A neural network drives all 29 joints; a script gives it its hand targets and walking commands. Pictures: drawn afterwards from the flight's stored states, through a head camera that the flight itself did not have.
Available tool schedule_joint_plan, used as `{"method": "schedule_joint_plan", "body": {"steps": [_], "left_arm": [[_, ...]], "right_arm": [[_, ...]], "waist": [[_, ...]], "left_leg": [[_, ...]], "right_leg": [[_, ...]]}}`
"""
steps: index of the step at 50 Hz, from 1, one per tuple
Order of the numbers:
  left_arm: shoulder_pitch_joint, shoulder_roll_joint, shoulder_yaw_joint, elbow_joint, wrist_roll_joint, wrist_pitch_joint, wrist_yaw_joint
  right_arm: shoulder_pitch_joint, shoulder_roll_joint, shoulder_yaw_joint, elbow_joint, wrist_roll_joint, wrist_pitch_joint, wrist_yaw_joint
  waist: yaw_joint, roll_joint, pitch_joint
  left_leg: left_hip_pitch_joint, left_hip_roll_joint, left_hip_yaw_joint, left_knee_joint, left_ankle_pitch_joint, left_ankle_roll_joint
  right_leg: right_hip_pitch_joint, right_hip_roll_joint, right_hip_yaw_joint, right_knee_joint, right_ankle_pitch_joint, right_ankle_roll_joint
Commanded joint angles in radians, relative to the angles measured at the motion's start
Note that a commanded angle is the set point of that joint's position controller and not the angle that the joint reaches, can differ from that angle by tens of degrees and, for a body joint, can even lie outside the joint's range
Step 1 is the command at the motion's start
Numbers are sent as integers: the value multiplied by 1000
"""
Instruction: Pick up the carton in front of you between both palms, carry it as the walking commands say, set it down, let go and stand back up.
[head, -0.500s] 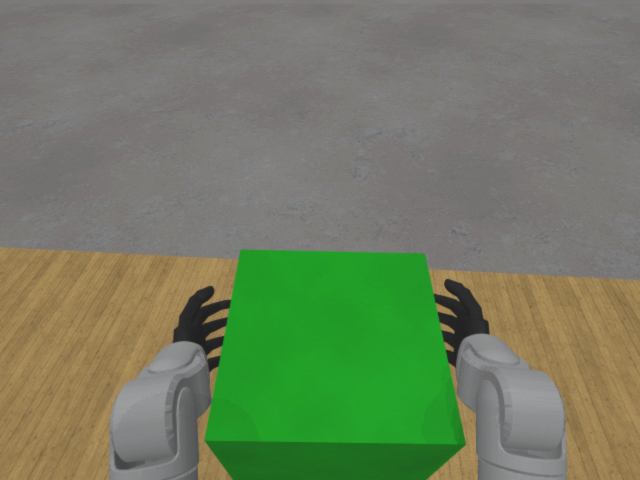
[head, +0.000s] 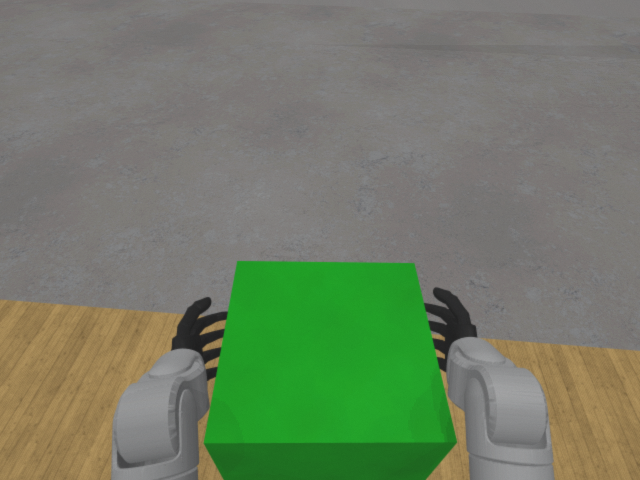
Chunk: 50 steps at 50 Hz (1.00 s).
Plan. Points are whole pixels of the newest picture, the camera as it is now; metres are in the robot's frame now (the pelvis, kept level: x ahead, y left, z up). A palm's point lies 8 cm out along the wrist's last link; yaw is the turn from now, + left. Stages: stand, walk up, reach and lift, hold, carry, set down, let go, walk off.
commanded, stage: carry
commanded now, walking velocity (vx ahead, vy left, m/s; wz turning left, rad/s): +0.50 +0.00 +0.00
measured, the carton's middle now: (324, 389) +0.26 +0.00 +0.00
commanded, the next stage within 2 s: none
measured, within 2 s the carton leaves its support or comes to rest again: neither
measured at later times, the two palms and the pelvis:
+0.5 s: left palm (244, 152) +0.61 +0.12 +0.11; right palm (421, 145) +0.63 -0.18 +0.11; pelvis +0.33 -0.04 +0.00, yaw +2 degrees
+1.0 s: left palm (261, 65) +1.02 +0.13 +0.09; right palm (386, 61) +1.02 -0.17 +0.10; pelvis +0.65 -0.02 +0.00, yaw +0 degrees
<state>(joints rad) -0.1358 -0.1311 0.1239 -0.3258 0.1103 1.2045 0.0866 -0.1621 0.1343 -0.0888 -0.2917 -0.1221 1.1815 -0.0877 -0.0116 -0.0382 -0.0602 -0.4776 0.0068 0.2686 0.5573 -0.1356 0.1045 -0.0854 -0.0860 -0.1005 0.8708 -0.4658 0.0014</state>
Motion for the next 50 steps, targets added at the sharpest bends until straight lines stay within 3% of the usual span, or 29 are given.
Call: {"method": "schedule_joint_plan", "body": {"steps": [1,2,3,5,8,11,17,19,21,22,23,24,25,27,29,32,38,42,43,44,45,46,47,48,49,50], "left_arm": [[-491,-915,-746,-113,-414,-15,-279],[-493,-948,-750,-112,-417,-27,-279],[-483,-969,-753,-110,-415,-38,-277],[-452,-992,-757,-108,-405,-56,-268],[-399,-998,-767,-108,-381,-77,-250],[-393,-972,-780,-139,-375,-81,-237],[-497,-838,-783,-219,-415,-32,-228],[-546,-780,-767,-208,-427,-7,-228],[-571,-731,-737,-163,-426,13,-226],[-595,-701,-718,-145,-421,22,-225],[-633,-650,-691,-110,-404,27,-222],[-671,-676,-692,-81,-422,35,-222],[-719,-693,-694,-75,-444,39,-222],[-827,-766,-709,-51,-478,33,-227],[-944,-813,-713,-23,-504,21,-233],[-1046,-838,-698,50,-522,2,-236],[-1184,-858,-638,187,-521,-20,-219],[-1229,-885,-596,240,-503,-20,-207],[-1233,-895,-588,250,-498,-19,-204],[-1238,-908,-584,259,-496,-18,-203],[-1244,-926,-585,265,-496,-16,-202],[-1246,-932,-582,272,-491,-14,-203],[-1252,-970,-578,282,-490,-7,-203],[-1225,-965,-571,283,-474,-5,-201],[-1252,-983,-574,267,-471,-10,-196],[-1273,-993,-576,236,-467,-17,-190]], "right_arm": [[-395,975,719,-74,415,-9,259],[-414,1000,727,-89,423,-18,261],[-432,1016,739,-107,435,-26,263],[-433,1024,752,-129,450,-37,268],[-390,1000,755,-143,456,-43,280],[-360,956,749,-159,455,-41,287],[-410,820,716,-202,430,-6,258],[-458,768,703,-195,420,13,243],[-521,715,695,-180,416,36,230],[-577,685,690,-170,412,46,225],[-620,696,696,-157,428,63,219],[-665,694,688,-123,428,70,216],[-698,723,674,-82,432,72,212],[-758,772,653,-31,433,66,208],[-840,809,655,19,438,53,200],[-943,852,655,91,446,30,186],[-1108,893,613,215,474,10,174],[-1148,924,564,281,481,16,180],[-1156,932,553,290,482,20,184],[-1158,940,540,303,480,22,188],[-1136,941,527,323,472,22,192],[-1112,941,510,337,466,21,199],[-1115,910,489,346,447,19,201],[-1078,947,496,374,457,16,206],[-1107,974,498,333,467,12,213],[-1149,1008,516,290,487,7,218]], "waist": [[-19,183,-379],[-16,77,-360],[-11,52,-338],[-7,101,-347],[-5,146,-318],[-8,176,-255],[-15,192,-144],[-8,203,-153],[34,146,-250],[84,49,-326],[76,-218,-396],[83,-280,-380],[70,-212,-374],[54,-20,-353],[40,-40,-366],[37,-69,-361],[66,-72,-311],[82,-87,-284],[71,-105,-295],[40,-105,-326],[-17,-71,-399],[-70,-2,-449],[-44,231,-594],[-76,360,-621],[-77,316,-570],[-78,192,-521]], "left_leg": [[743,388,-662,-297,73,145],[677,366,-567,-290,135,102],[617,346,-495,-304,172,73],[567,315,-391,-334,158,41],[576,289,-300,-360,179,46],[587,255,-219,-363,234,32],[585,225,-134,-323,340,11],[571,222,-103,-235,452,-8],[472,151,-20,64,527,-50],[310,128,-38,299,297,-75],[18,-5,-77,605,-38,-124],[-163,-56,-205,793,-360,-107],[-209,10,-277,876,-342,-71],[-227,72,-285,818,-249,-50],[-178,84,-265,723,-181,-49],[-223,78,-236,633,-134,-64],[-290,58,-173,300,-23,-69],[-128,-14,-88,5,124,-42],[-55,-28,-82,-40,137,-29],[58,-47,-66,-87,145,-19],[263,-71,-40,-71,232,-10],[448,-1,-133,-74,210,-15],[785,271,-538,18,278,133],[887,337,-769,-100,187,227],[889,332,-725,-98,220,223],[836,310,-665,-89,301,188]], "right_leg": [[-571,30,107,487,37,-31],[-557,-10,112,420,85,-40],[-539,-37,111,337,126,-39],[-484,-27,75,212,168,-27],[-514,-9,16,44,191,-2],[-545,-5,-35,-121,290,9],[-498,29,-107,-310,426,-24],[-392,49,-127,-335,414,-49],[-84,132,-192,-375,326,-59],[125,15,-42,-383,248,-65],[309,-269,483,-511,123,-208],[340,-318,664,-614,204,-268],[311,-301,548,-571,313,-255],[201,-252,364,-517,473,-205],[116,-216,260,-536,434,-169],[107,-195,189,-558,432,-189],[195,-137,87,-509,632,-210],[205,-90,15,-465,798,-160],[210,-94,9,-437,850,-145],[205,-91,-19,-360,922,-121],[152,-68,-81,-177,991,-81],[13,-23,-81,28,796,-60],[-316,50,-11,303,421,-31],[-554,170,56,495,-64,-22],[-672,119,118,556,-72,-47],[-708,83,142,510,-16,-58]]}}
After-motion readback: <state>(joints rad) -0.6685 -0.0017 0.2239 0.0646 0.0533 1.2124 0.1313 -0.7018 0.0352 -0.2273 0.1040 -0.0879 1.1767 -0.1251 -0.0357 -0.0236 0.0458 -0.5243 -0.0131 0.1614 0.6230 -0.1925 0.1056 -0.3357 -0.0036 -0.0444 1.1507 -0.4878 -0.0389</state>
